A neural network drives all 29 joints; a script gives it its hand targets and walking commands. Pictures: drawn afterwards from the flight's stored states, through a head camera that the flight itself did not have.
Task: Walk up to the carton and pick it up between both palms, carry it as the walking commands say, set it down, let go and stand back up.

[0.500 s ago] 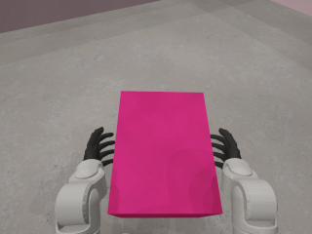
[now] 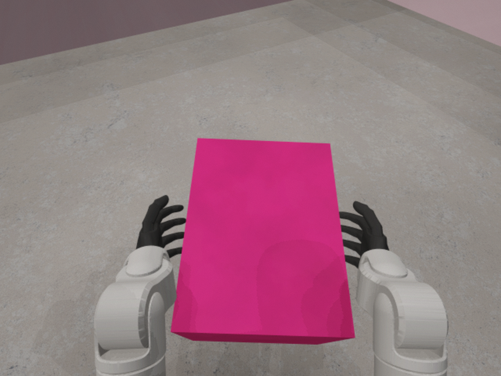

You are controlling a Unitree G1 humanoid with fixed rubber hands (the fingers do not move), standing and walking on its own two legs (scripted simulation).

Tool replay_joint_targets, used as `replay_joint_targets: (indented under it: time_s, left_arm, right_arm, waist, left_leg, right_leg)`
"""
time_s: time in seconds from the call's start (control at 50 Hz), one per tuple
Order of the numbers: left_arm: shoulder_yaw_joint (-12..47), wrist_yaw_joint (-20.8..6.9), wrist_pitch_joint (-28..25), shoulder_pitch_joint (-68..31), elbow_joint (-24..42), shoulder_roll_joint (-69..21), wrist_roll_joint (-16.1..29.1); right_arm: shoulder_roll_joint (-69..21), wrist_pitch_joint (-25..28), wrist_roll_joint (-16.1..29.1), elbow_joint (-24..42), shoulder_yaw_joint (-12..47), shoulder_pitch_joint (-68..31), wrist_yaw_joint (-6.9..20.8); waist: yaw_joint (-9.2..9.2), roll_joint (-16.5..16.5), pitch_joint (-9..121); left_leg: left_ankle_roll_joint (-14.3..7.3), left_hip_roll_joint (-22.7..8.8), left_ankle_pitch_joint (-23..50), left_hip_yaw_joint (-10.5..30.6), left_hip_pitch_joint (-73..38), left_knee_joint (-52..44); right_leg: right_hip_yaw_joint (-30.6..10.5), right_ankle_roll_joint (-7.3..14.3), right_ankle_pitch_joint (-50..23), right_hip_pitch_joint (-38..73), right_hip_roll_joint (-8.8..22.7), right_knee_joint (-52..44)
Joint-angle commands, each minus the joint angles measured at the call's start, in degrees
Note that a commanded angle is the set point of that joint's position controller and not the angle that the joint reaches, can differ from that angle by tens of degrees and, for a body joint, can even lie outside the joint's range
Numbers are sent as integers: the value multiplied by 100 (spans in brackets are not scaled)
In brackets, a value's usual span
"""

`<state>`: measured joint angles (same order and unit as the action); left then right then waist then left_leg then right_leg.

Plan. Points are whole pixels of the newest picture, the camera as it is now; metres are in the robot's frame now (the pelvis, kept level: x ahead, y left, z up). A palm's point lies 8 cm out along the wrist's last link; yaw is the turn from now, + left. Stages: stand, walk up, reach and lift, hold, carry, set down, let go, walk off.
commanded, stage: carry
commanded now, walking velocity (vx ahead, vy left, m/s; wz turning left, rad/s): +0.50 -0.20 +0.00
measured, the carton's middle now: (259, 245) +0.33 +0.00 +0.03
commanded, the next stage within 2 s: none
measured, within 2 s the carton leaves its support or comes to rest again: neither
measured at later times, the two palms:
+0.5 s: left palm (210, 106) +0.58 +0.10 +0.12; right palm (360, 112) +0.56 -0.19 +0.12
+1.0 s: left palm (260, 39) +0.88 -0.01 +0.12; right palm (368, 41) +0.89 -0.30 +0.11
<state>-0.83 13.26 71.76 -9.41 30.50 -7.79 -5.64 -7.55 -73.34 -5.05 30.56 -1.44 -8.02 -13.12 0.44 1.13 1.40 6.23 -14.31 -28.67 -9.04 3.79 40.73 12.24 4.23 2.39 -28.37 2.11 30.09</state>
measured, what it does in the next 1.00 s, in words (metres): walks ahead: left foot, then right foot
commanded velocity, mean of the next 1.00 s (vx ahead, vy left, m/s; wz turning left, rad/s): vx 0.50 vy -0.20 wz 0.00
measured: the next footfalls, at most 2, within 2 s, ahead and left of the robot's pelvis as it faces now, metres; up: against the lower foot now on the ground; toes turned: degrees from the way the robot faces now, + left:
left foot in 0.36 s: +0.34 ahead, +0.06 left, +0.00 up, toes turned +14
right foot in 0.74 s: +0.63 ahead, -0.25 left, +0.00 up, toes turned -11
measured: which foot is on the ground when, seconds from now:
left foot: up 0.00-0.34, down 0.36-0.76, up 0.78-1.00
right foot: down 0.00-0.36, up 0.38-0.72, down 0.74-1.00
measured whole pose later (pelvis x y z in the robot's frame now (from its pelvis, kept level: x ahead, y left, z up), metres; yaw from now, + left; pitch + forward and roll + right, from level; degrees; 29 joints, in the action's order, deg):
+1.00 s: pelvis +0.62 -0.17 +0.03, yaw +1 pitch +6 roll -1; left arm -0.7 12.5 70.9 -6.9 29.9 -7.5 -4.8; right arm -7.5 -72.3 -5.4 29.0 -1.1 -6.9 -13.3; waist 1.6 0.7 0.7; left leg 2.6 -5.9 -17.5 -7.7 29.7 42.4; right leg 12.9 3.1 11.7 -11.4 0.4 17.2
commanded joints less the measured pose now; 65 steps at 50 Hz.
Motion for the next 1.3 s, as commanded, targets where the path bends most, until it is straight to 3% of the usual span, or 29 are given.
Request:
replay_joint_targets:
  time_s: [0.0,0.04,0.08,0.16,0.26,0.32,0.34,0.36,0.38,0.42,0.46,0.64,0.7,0.72,0.74,0.76,0.78,0.8,0.82,0.86,0.94,1.02,1.08,1.1,1.12,1.14,1.18,1.2,1.28]
  left_arm:
    - [3281,-1463,83,-1514,224,-5421,2219]
    - [3221,-1511,-35,-1489,208,-5901,2187]
    - [3271,-1577,-173,-1745,326,-6229,2248]
    - [3433,-1623,-296,-1888,617,-6006,2354]
    - [3403,-1592,-156,-1578,621,-5535,2270]
    - [3372,-1535,-13,-1594,578,-5229,2185]
    - [3378,-1517,53,-1645,552,-5127,2138]
    - [3365,-1528,150,-1706,588,-4993,2132]
    - [3337,-1541,187,-1797,476,-4932,2140]
    - [3381,-1572,188,-1793,260,-5213,2223]
    - [3323,-1590,108,-1841,223,-5565,2171]
    - [3400,-1406,-43,-1703,461,-5558,2086]
    - [3325,-1406,25,-1603,377,-5420,2090]
    - [3247,-1414,55,-1524,312,-5373,2058]
    - [3151,-1426,61,-1452,277,-5193,2025]
    - [3160,-1437,62,-1454,184,-5223,2100]
    - [3276,-1461,63,-1528,198,-5497,2202]
    - [3234,-1484,-3,-1470,157,-5735,2162]
    - [3268,-1517,-83,-1578,283,-5951,2198]
    - [3318,-1586,-201,-1841,392,-6209,2260]
    - [3470,-1621,-295,-1845,619,-5952,2357]
    - [3461,-1594,-185,-1584,605,-5569,2294]
    - [3453,-1541,-36,-1634,555,-5261,2202]
    - [3467,-1540,47,-1739,552,-5150,2178]
    - [3439,-1550,141,-1859,546,-4978,2181]
    - [3457,-1557,154,-1903,404,-5016,2196]
    - [3436,-1588,141,-1858,211,-5362,2235]
    - [3404,-1598,96,-1902,212,-5542,2199]
    - [3348,-1505,-62,-1910,276,-5747,2105]
  right_arm:
    - [-5214,52,2083,533,3346,-1889,1458]
    - [-5628,151,2265,584,3545,-2339,1517]
    - [-5957,312,2329,649,3616,-2513,1566]
    - [-5934,486,2171,644,3506,-2312,1473]
    - [-5534,366,2011,581,3388,-1911,1377]
    - [-5303,222,1967,460,3348,-1853,1352]
    - [-5216,180,1947,313,3292,-1698,1336]
    - [-5061,149,1898,159,3136,-1594,1298]
    - [-5083,152,1913,78,3113,-1656,1282]
    - [-5325,168,1941,219,3132,-1802,1295]
    - [-5707,217,2111,420,3320,-2183,1379]
    - [-5547,231,2275,689,3372,-2169,1470]
    - [-5389,149,2158,673,3351,-2096,1454]
    - [-5317,106,2115,581,3325,-2040,1444]
    - [-5224,59,2123,614,3378,-2064,1449]
    - [-5226,32,2164,656,3472,-2010,1463]
    - [-5392,46,2149,493,3391,-1986,1479]
    - [-5608,92,2259,552,3540,-2226,1514]
    - [-5860,174,2353,644,3643,-2466,1548]
    - [-6112,317,2348,656,3640,-2521,1575]
    - [-6002,454,2190,686,3535,-2259,1474]
    - [-5647,358,2065,631,3424,-1926,1407]
    - [-5405,225,2013,424,3364,-1767,1379]
    - [-5239,182,1961,286,3255,-1626,1350]
    - [-5142,172,1932,58,3087,-1591,1318]
    - [-5194,179,1963,155,3124,-1730,1314]
    - [-5484,201,1987,255,3150,-1874,1348]
    - [-5677,232,2073,357,3251,-2064,1390]
    - [-5849,302,2343,662,3430,-2448,1483]
  waist:
    - [107,-1443,2652]
    - [151,-724,2361]
    - [108,-716,2152]
    - [103,-714,1958]
    - [65,-817,1687]
    - [-40,-465,1740]
    - [-161,-116,2011]
    - [-264,964,2279]
    - [-246,1613,2024]
    - [-214,636,1619]
    - [-196,182,1276]
    - [-174,1144,1200]
    - [-26,658,1772]
    - [89,452,2086]
    - [199,-653,2375]
    - [116,-1881,2548]
    - [109,-1293,2667]
    - [127,-912,2461]
    - [117,-680,2284]
    - [92,-807,2108]
    - [93,-807,1985]
    - [61,-888,1795]
    - [-99,-310,1969]
    - [-238,367,2071]
    - [-258,1577,2220]
    - [-220,1513,1844]
    - [-215,470,1571]
    - [-205,286,1372]
    - [-206,648,1310]
  left_leg:
    - [-331,995,-347,610,3490,3913]
    - [-362,608,397,1035,3245,3291]
    - [-330,439,799,807,2910,2001]
    - [-406,692,884,366,2685,441]
    - [-493,1016,1917,-182,2162,-752]
    - [-562,1037,2399,-532,833,-1703]
    - [-731,712,2210,-72,-433,-1652]
    - [-1372,-612,1513,1947,-1386,-1984]
    - [-1848,-1199,1712,3384,-1934,-2698]
    - [-1835,-1403,3208,2758,-1527,-2733]
    - [-1332,-1069,3404,1625,-1146,-2778]
    - [-696,-333,3810,-274,-780,-2579]
    - [-433,-7,4241,-729,-190,-959]
    - [-341,205,3754,-757,520,79]
    - [-183,670,1997,-792,1842,1818]
    - [-181,1268,-409,-162,3396,3267]
    - [-349,827,-339,691,3533,3610]
    - [-352,713,42,901,3385,3361]
    - [-326,478,489,934,3269,2715]
    - [-302,477,774,630,2918,1617]
    - [-380,734,1084,275,2659,89]
    - [-452,1004,1928,-179,2066,-938]
    - [-559,885,2397,-331,42,-1777]
    - [-871,45,1563,844,-878,-2049]
    - [-1560,-1004,1531,2831,-1646,-2472]
    - [-1812,-1310,2086,3335,-1804,-2882]
    - [-1609,-1291,3373,2253,-1394,-2715]
    - [-1378,-1107,3525,1724,-1225,-2743]
    - [-1157,-743,3820,825,-1229,-2817]
  right_leg:
    - [-3728,1309,21,4531,2318,-1421]
    - [-2393,983,-1376,3859,1832,-1234]
    - [-1663,649,-710,3451,1429,-1454]
    - [-1360,867,-531,3205,1515,-1853]
    - [-708,506,-1030,3221,1090,-1586]
    - [-257,200,-1237,2879,740,-702]
    - [-201,5,-1141,2040,564,159]
    - [-186,-298,-287,764,215,1644]
    - [-416,-365,1942,-610,-353,2713]
    - [-1364,-308,2120,-1086,142,3757]
    - [-1479,-321,1544,-1000,524,2955]
    - [-223,-311,411,162,-36,-120]
    - [294,-77,123,2098,-296,-718]
    - [138,75,395,3146,-149,-653]
    - [-1830,510,597,4031,1171,-1089]
    - [-3884,1169,144,4709,2221,-1509]
    - [-3367,1181,-416,4490,2249,-1396]
    - [-2689,1036,-1411,4104,1956,-1259]
    - [-2085,786,-1493,3871,1671,-1271]
    - [-1459,593,-903,3487,1393,-1503]
    - [-1171,794,-767,3334,1436,-1815]
    - [-650,482,-1048,3270,1076,-1510]
    - [-184,83,-942,2377,612,-361]
    - [-111,-122,-462,1376,382,799]
    - [-209,-349,913,77,-123,2103]
    - [-747,-331,2372,-959,-280,3065]
    - [-1402,-287,1931,-992,285,3372]
    - [-1418,-298,1671,-985,453,2908]
    - [-866,-380,998,-925,238,1814]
